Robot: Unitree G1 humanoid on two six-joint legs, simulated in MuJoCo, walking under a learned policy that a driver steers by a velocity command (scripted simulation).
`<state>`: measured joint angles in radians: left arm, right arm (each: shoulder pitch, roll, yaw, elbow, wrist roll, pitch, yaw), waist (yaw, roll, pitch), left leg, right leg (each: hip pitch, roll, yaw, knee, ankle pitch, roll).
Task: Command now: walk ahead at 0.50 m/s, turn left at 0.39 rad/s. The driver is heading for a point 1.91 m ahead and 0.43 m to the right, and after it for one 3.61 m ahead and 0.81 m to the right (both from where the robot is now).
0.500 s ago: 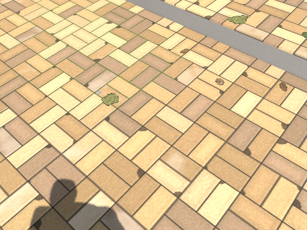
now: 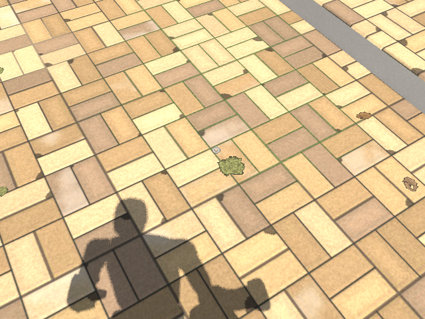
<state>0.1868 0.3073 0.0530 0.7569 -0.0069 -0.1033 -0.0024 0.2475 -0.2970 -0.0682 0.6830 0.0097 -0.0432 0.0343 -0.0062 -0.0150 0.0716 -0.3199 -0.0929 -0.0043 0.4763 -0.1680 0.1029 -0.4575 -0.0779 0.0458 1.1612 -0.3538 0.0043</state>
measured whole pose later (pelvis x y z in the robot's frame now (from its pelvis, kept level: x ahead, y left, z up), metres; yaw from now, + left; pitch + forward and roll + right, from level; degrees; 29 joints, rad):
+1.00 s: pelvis +0.36 -0.04 +0.00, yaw -24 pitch +2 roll -1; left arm 0.17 0.35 0.08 0.67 -0.01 0.05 0.03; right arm 0.19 -0.26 -0.04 0.69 -0.01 -0.02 -0.02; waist -0.02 -0.04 0.03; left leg -0.30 0.00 -0.06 0.48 -0.21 0.00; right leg -0.49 0.12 0.15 1.07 -0.49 0.06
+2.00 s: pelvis +0.66 -0.05 +0.00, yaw -7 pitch +2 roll +0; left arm 0.04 0.27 0.04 0.71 -0.01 -0.10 -0.06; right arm 0.39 -0.29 -0.05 0.77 0.00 -0.06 -0.01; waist -0.07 -0.04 0.03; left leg 0.08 -0.09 -0.07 0.24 -0.35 0.08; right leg -0.60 -0.02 0.00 0.50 0.13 -0.02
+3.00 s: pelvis +0.96 -0.16 +0.00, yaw -27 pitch +2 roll +0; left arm 0.15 0.26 0.04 0.69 0.00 -0.07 -0.02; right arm 0.42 -0.30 -0.05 0.78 0.03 -0.05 0.00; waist -0.05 0.03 -0.02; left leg -0.32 0.02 -0.07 0.93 -0.44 0.00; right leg -0.31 0.01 -0.04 0.51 -0.24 -0.04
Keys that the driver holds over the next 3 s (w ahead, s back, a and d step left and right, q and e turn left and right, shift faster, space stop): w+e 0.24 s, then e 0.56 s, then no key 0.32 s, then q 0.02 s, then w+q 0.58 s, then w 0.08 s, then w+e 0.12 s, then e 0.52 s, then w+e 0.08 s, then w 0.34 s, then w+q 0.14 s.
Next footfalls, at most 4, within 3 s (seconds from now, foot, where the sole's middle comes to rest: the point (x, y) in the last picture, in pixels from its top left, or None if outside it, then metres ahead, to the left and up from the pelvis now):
0.38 right None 0.39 -0.16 -0.77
0.84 left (200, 309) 0.47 0.05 -0.77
1.18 right None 0.32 -0.18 -0.77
1.56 left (202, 279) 0.57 0.04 -0.77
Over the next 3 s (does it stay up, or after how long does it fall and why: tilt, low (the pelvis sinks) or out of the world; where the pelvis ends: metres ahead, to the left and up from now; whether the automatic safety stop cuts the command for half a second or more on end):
stays up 0.96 -0.16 0.00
